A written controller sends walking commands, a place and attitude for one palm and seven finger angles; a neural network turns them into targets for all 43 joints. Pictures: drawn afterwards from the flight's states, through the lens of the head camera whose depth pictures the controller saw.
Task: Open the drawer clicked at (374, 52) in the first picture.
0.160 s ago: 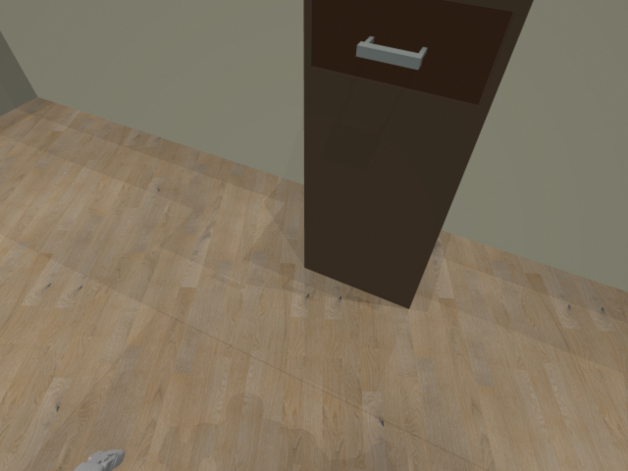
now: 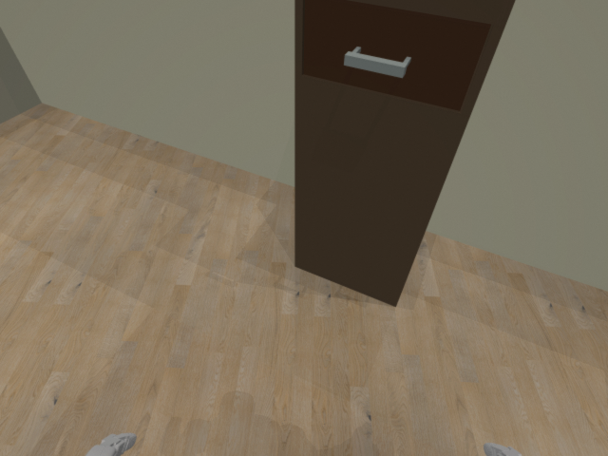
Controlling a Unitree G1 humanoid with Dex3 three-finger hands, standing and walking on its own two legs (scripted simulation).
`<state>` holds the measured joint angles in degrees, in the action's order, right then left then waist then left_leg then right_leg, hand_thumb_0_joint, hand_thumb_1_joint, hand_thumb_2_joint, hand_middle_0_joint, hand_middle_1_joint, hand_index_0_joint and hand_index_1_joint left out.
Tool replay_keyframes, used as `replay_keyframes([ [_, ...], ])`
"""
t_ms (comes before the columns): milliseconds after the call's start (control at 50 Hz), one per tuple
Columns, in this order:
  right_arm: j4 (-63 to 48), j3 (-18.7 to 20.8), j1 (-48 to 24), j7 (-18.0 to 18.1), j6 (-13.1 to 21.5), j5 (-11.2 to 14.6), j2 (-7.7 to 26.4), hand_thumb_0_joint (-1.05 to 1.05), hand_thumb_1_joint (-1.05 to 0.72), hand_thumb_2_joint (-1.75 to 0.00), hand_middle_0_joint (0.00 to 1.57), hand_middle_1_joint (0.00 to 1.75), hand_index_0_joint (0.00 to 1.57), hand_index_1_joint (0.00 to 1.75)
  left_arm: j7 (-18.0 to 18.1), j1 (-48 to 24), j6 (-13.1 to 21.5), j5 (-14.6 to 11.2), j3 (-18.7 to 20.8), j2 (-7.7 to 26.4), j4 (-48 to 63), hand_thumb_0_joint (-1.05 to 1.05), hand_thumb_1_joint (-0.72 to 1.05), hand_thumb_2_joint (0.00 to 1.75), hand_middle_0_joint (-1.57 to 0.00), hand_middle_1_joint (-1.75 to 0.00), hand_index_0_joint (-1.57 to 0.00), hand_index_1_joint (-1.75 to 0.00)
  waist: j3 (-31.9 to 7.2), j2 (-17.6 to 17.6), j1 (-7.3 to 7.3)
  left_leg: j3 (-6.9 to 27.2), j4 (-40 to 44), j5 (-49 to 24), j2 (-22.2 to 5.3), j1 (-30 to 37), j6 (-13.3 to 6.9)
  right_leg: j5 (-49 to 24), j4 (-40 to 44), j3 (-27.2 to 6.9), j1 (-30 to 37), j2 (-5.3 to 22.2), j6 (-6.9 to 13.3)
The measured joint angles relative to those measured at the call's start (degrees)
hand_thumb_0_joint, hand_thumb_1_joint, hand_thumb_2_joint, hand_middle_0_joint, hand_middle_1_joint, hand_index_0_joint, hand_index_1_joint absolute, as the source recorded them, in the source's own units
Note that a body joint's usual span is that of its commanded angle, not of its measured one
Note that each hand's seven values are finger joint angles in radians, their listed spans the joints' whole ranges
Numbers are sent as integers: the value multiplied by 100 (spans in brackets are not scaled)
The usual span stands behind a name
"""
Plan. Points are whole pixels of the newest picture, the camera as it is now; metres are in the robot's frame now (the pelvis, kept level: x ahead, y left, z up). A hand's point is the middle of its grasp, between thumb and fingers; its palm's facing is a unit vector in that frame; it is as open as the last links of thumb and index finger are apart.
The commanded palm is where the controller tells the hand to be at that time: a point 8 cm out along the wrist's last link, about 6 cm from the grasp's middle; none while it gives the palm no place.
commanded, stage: stand and wait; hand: left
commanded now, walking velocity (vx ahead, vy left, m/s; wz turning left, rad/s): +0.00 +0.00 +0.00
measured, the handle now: (378, 60) +0.85 -0.11 +0.15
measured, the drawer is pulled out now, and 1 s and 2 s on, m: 0.00 0.00 0.00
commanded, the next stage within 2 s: look at it before walking up in 0.84 s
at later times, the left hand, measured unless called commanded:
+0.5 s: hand out of the picture +0.05 +0.23 -0.15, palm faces -0.01 -0.94 -0.34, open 7.4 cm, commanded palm none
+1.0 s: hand out of the picture +0.05 +0.22 -0.15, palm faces -0.02 -0.94 -0.33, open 7.4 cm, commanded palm none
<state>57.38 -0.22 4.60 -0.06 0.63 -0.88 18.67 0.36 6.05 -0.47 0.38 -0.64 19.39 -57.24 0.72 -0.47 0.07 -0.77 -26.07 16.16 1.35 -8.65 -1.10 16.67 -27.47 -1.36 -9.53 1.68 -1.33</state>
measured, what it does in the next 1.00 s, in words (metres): stands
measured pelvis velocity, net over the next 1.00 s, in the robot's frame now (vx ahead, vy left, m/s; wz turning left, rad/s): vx -0.03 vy -0.02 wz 0.00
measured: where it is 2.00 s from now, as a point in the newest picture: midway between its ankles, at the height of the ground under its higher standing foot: outside the picture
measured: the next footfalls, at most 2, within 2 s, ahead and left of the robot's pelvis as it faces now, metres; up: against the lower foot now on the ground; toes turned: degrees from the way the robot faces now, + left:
none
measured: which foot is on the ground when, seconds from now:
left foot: down 0.00-1.00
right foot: down 0.00-1.00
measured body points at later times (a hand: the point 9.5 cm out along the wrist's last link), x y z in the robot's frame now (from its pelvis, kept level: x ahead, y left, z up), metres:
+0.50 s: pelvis -0.02 -0.02 +0.01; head -0.01 -0.02 +0.46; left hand +0.05 +0.28 -0.13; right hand +0.06 -0.31 -0.13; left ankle -0.02 +0.11 -0.74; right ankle -0.02 -0.14 -0.74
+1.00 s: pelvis -0.03 -0.02 +0.01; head -0.02 -0.03 +0.46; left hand +0.05 +0.27 -0.12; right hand +0.04 -0.32 -0.13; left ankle -0.02 +0.11 -0.74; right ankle -0.02 -0.14 -0.74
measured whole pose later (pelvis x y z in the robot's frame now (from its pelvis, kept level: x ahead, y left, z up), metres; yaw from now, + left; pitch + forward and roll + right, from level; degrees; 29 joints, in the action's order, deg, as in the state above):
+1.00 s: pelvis -0.03 -0.02 +0.01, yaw +0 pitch -2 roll +0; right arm 64.0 -0.3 7.9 -0.1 0.6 -0.6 19.1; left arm 0.0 7.9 0.1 0.4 -0.2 18.7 -62.3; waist 1.7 0.1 -0.2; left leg -0.2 -20.5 11.1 -0.8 -7.6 1.0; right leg 11.7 -22.3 -0.8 -8.7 -0.4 0.6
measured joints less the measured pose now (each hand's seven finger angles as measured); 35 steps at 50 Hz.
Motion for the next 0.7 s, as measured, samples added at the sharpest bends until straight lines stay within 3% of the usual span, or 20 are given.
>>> replay_keyframes([
  [700, 648, 2, 319, 1, -25, 33, 79, 1, -90, -90, 21, 30, 20, 30, -26, 191, 45, -3, 54, -3, -505, 1, 90, 90, -20, -30, -20, -30, 89, 63, -18, 56, 523, -467, -183, 158, 182, -447, 482, 61, 136, -179, 167],
])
